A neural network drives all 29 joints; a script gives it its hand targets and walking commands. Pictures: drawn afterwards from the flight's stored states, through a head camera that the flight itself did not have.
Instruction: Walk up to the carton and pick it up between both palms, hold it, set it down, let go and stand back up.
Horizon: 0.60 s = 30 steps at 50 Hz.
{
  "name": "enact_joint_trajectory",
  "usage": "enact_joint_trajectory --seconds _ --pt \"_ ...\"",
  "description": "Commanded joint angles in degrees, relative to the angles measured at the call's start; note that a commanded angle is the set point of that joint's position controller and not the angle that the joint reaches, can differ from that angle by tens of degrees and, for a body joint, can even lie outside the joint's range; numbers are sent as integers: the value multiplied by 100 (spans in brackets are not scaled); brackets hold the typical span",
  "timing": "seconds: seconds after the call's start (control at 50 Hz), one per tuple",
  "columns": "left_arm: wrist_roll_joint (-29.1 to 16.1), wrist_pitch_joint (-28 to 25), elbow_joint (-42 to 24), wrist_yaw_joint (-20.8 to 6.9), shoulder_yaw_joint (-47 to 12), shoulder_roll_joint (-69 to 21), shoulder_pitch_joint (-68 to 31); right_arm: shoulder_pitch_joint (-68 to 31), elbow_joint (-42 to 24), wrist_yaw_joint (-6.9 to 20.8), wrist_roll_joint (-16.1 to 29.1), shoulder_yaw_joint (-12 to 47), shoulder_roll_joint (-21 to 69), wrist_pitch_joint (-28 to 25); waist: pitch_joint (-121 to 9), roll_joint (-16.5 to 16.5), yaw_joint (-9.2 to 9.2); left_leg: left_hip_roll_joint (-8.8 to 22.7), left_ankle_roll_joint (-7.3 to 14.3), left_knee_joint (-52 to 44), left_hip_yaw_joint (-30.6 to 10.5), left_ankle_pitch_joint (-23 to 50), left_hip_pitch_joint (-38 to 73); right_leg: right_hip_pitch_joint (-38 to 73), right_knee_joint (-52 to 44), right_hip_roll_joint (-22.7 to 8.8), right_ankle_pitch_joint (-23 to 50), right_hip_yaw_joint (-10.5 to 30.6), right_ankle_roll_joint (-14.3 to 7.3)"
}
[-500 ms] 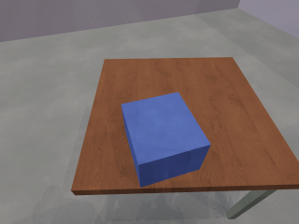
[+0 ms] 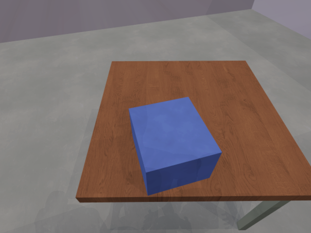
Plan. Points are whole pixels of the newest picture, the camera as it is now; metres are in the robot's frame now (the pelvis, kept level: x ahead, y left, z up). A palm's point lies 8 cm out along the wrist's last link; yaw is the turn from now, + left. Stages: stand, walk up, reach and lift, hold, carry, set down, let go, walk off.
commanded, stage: stand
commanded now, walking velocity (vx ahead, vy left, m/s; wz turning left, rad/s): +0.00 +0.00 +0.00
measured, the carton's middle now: (169, 143) +0.42 -0.04 -0.06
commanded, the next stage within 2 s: none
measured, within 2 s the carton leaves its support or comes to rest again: neither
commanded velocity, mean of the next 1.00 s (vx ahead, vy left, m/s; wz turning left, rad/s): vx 0.00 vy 0.00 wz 0.00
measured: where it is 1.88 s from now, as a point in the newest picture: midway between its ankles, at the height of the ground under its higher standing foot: outside the picture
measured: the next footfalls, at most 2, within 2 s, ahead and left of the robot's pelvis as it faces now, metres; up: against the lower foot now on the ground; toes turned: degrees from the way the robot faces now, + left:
none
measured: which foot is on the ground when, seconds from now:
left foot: down 0.00-1.00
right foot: down 0.00-1.00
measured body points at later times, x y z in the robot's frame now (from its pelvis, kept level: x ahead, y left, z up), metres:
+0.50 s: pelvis +0.01 -0.02 +0.00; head +0.02 -0.01 +0.45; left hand +0.01 +0.23 -0.15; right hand +0.04 -0.26 -0.14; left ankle +0.03 +0.11 -0.74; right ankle -0.01 -0.13 -0.74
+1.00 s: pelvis +0.01 -0.03 +0.00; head +0.02 -0.03 +0.45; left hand +0.02 +0.21 -0.15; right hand +0.05 -0.27 -0.15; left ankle +0.03 +0.11 -0.74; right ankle -0.01 -0.13 -0.74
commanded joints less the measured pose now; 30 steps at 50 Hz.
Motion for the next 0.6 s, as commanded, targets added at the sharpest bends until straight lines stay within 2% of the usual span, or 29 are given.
enact_joint_trajectory --seconds 0.0,0.04,0.06,0.12,0.18,0.24,0.38,0.58 --pt "-11 -90 -234 44 179 849 374 294 -244 -35 15 -169 -789 -105 -54 -124 -13 643 61 -643 -726 532 143 -303 -641 -471 584 513 -221" --pt "0 -76 -214 48 190 882 422 343 -236 -40 5 -180 -799 -91 -97 -109 -10 639 38 -677 -737 327 69 -243 -644 -453 446 491 -202" --pt "-49 -8 -133 26 260 995 370 486 -263 -53 -92 -181 -723 -150 19 -586 -82 780 66 -869 -887 -42 42 -314 -511 -308 231 341 -239" --pt "-2 25 -92 -3 216 744 487 310 -299 -90 -69 -252 -966 -176 147 -151 27 840 88 -1073 -1029 -460 -274 -192 -526 -317 150 368 -221" --pt "-13 -1 -37 -12 228 776 516 296 -317 -92 -50 -233 -850 -186 201 78 36 761 59 -1069 -923 -301 -314 -155 -563 -371 301 420 -234" --pt "-16 -25 3 -6 236 814 512 361 -309 -88 -47 -213 -768 -197 122 156 23 728 59 -968 -845 20 -181 -120 -600 -405 473 443 -245" --pt "-28 -29 60 11 235 844 490 446 -305 -97 -41 -189 -708 -199 -12 42 0 675 65 -682 -696 592 30 -92 -657 -452 766 449 -282" --pt "-54 5 68 8 230 813 425 457 -272 -131 -44 -157 -702 -175 74 -125 10 639 20 -481 -624 826 17 -130 -711 -469 904 418 -328"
